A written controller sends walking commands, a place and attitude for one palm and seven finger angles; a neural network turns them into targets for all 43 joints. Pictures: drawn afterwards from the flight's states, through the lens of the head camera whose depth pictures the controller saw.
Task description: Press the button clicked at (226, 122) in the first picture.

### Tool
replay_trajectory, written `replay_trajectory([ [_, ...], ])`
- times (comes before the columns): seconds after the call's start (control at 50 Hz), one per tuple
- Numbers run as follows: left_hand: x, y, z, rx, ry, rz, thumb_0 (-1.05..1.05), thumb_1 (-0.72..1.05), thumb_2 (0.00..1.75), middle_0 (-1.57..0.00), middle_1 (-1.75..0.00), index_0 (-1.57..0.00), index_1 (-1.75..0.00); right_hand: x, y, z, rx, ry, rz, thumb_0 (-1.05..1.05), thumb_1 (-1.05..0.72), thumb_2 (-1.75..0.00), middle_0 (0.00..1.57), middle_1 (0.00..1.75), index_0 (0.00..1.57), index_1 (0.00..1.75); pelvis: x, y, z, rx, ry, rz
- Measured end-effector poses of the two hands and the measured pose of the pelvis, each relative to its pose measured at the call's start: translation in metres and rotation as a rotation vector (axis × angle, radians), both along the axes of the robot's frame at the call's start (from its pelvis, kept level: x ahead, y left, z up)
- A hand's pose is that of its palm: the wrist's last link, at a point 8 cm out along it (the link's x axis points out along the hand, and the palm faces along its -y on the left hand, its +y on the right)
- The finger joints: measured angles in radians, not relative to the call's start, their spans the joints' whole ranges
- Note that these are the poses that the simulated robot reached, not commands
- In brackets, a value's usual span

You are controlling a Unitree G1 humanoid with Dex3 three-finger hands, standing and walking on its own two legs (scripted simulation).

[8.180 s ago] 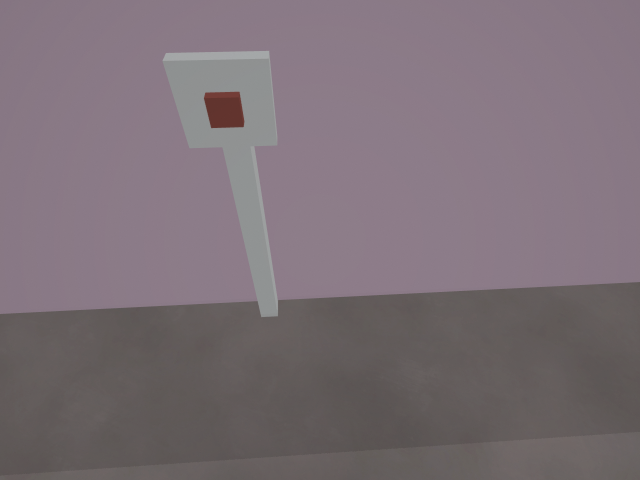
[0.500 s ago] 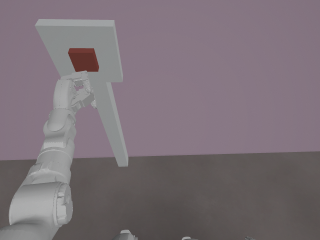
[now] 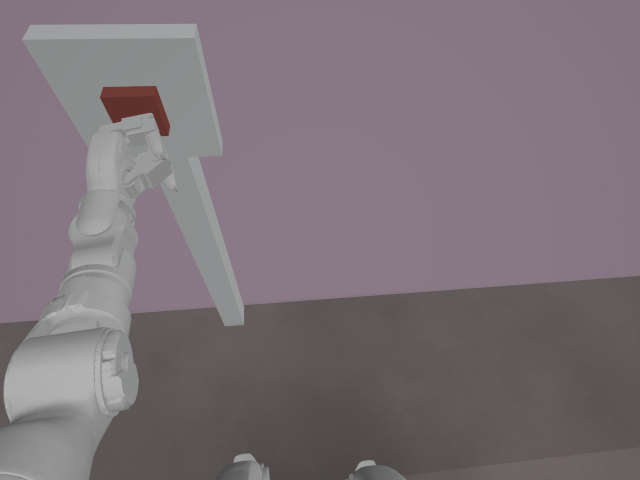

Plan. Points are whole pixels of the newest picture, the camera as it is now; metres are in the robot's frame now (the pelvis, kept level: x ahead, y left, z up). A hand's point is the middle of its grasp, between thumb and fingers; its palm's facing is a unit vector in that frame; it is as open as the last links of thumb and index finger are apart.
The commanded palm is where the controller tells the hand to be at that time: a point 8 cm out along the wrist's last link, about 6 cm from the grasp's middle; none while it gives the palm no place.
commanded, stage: press the button with the knuckle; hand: left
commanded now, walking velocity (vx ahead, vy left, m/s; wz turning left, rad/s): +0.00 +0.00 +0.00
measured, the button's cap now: (137, 110) +0.55 +0.21 +0.13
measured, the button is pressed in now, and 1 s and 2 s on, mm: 0 9 0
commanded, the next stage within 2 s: hold the button down briefly in 0.60 s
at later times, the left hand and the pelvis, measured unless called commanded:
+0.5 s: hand (162, 154) +0.50 +0.18 +0.10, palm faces +0.04 -1.00 -0.01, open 2.9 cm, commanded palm +0.50 +0.22 +0.10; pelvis +0.00 +0.00 -0.01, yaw +1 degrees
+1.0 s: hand (160, 151) +0.51 +0.18 +0.10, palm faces +0.03 -1.00 -0.02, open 2.9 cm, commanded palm +0.52 +0.22 +0.10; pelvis -0.04 +0.01 -0.02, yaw +1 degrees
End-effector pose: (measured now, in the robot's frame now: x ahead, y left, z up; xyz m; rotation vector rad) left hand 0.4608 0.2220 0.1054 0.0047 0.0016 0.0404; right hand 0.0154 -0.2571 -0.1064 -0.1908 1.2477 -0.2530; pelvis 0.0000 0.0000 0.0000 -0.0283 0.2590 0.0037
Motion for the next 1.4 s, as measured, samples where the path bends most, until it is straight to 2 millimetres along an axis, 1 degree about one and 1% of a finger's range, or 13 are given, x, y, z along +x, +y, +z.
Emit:
replay_trajectory([
  [0.1, 0.006, 0.002, -0.003, -0.002, 0.007, 0.001, 0.01, 0.90, 0.90, -1.30, -1.50, -1.29, -1.50, -0.010, -0.002, 0.001, -0.009, 0.037, -0.014, 0.01, -0.90, -0.90, 0.20, 0.30, 0.20, 0.30, 0.001, 0.000, -0.001, -0.002, 0.012, -0.001],
  [0.18, 0.011, 0.003, -0.003, 0.001, 0.004, 0.001, 0.02, 0.90, 0.91, -1.30, -1.50, -1.29, -1.50, -0.015, -0.003, 0.001, -0.015, 0.056, -0.020, 0.01, -0.90, -0.90, 0.20, 0.30, 0.20, 0.30, 0.002, 0.001, -0.002, -0.006, 0.020, 0.000],
  [0.36, 0.017, 0.008, -0.004, 0.003, 0.016, -0.007, 0.00, 0.84, 0.92, -1.30, -1.50, -1.29, -1.50, -0.014, -0.001, 0.001, -0.021, 0.062, -0.013, 0.00, -0.90, -0.90, 0.20, 0.30, 0.20, 0.30, 0.001, 0.002, -0.003, -0.013, 0.031, 0.007],
  [0.46, 0.019, 0.009, -0.003, 0.004, 0.022, -0.005, 0.00, 0.83, 0.92, -1.30, -1.50, -1.30, -1.50, -0.015, 0.001, -0.001, -0.022, 0.060, 0.001, 0.00, -0.90, -0.90, 0.20, 0.30, 0.20, 0.30, -0.002, 0.004, -0.006, -0.018, 0.038, 0.015],
  [0.56, 0.023, 0.010, -0.003, 0.004, 0.024, -0.006, 0.00, 0.82, 0.93, -1.30, -1.50, -1.31, -1.50, -0.020, 0.003, -0.003, -0.028, 0.061, 0.010, 0.00, -0.90, -0.90, 0.20, 0.30, 0.20, 0.30, -0.007, 0.005, -0.008, -0.024, 0.048, 0.020],
  [0.64, 0.024, 0.011, -0.003, 0.012, 0.024, -0.012, 0.00, 0.80, 0.94, -1.30, -1.50, -1.34, -1.50, -0.028, 0.004, -0.003, -0.036, 0.072, 0.017, 0.00, -0.90, -0.90, 0.20, 0.30, 0.20, 0.30, -0.012, 0.006, -0.011, -0.029, 0.058, 0.026],
  [0.78, 0.026, 0.012, -0.003, 0.013, 0.027, -0.019, 0.00, 0.77, 0.97, -1.30, -1.50, -1.37, -1.50, -0.048, 0.004, -0.003, -0.057, 0.097, 0.019, 0.00, -0.90, -0.90, 0.20, 0.30, 0.20, 0.30, -0.022, 0.007, -0.016, -0.037, 0.074, 0.032],
  [0.92, 0.026, 0.013, -0.003, 0.013, 0.028, -0.017, 0.00, 0.76, 0.98, -1.30, -1.50, -1.38, -1.50, -0.067, 0.006, -0.001, -0.074, 0.109, 0.015, 0.00, -0.90, -0.90, 0.20, 0.30, 0.20, 0.30, -0.031, 0.010, -0.019, -0.043, 0.082, 0.033],
  [1.08, 0.026, 0.012, -0.003, 0.022, 0.028, -0.011, -0.01, 0.76, 0.98, -1.30, -1.50, -1.38, -1.50, -0.080, 0.011, -0.001, -0.075, 0.117, 0.016, 0.00, -0.90, -0.90, 0.20, 0.30, 0.20, 0.30, -0.038, 0.015, -0.021, -0.045, 0.086, 0.033],
  [1.16, 0.025, 0.011, -0.003, 0.012, 0.026, -0.005, -0.01, 0.76, 0.97, -1.30, -1.50, -1.37, -1.50, -0.081, 0.014, -0.002, -0.066, 0.120, 0.023, 0.00, -0.90, -0.90, 0.20, 0.30, 0.20, 0.30, -0.039, 0.016, -0.021, -0.044, 0.086, 0.032],
  [1.24, 0.023, 0.011, -0.004, 0.010, 0.022, -0.002, -0.01, 0.77, 0.97, -1.30, -1.50, -1.35, -1.50, -0.078, 0.017, -0.002, -0.057, 0.112, 0.026, 0.00, -0.90, -0.90, 0.20, 0.30, 0.20, 0.30, -0.038, 0.017, -0.021, -0.042, 0.083, 0.028],
  [1.32, 0.020, 0.010, -0.005, 0.011, 0.012, -0.001, -0.01, 0.78, 0.96, -1.30, -1.50, -1.33, -1.50, -0.071, 0.019, -0.003, -0.043, 0.100, 0.026, 0.00, -0.90, -0.90, 0.20, 0.30, 0.20, 0.30, -0.034, 0.018, -0.019, -0.039, 0.078, 0.023],
  [1.4, 0.014, 0.009, -0.007, 0.003, 0.007, 0.000, -0.03, 0.80, 0.95, -1.30, -1.50, -1.32, -1.50, -0.059, 0.019, -0.003, -0.028, 0.083, 0.027, 0.00, -0.90, -0.90, 0.20, 0.30, 0.20, 0.30, -0.029, 0.018, -0.016, -0.035, 0.065, 0.017],
])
